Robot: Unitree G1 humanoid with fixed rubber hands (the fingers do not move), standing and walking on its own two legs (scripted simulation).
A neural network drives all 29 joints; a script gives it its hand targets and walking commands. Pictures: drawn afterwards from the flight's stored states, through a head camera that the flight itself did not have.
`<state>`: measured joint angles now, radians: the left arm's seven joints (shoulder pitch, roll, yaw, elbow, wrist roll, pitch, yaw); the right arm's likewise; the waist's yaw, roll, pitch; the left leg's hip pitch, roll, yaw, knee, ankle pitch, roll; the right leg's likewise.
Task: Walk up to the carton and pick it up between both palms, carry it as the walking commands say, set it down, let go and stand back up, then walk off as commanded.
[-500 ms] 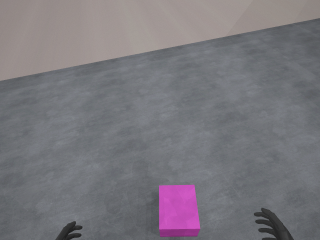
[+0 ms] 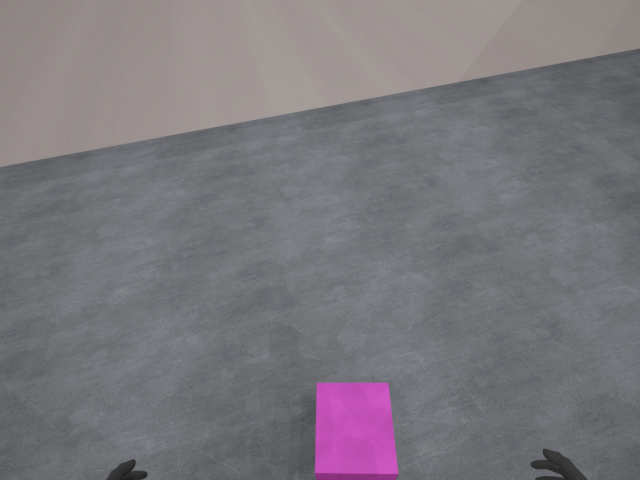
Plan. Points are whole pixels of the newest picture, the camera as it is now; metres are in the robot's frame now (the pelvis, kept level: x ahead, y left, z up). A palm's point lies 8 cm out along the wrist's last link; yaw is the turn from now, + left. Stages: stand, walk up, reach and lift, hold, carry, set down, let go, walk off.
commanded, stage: stand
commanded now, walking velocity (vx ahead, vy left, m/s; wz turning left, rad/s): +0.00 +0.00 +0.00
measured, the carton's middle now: (353, 434) +0.41 -0.05 -0.70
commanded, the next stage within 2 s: walk off in 1.18 s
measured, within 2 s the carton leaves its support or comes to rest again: neither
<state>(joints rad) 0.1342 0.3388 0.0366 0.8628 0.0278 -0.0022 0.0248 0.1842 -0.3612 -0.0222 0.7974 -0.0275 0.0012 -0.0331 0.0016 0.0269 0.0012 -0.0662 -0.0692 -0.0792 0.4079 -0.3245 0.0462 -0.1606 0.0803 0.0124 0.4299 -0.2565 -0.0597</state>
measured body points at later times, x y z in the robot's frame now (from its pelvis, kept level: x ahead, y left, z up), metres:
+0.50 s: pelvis -0.02 +0.00 +0.01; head -0.03 -0.01 +0.46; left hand +0.09 +0.31 -0.10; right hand +0.09 -0.31 -0.11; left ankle -0.07 +0.09 -0.74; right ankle -0.02 -0.08 -0.74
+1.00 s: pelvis -0.03 +0.00 +0.01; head -0.03 +0.00 +0.46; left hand +0.08 +0.32 -0.10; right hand +0.07 -0.31 -0.11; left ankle -0.07 +0.09 -0.74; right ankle -0.02 -0.08 -0.74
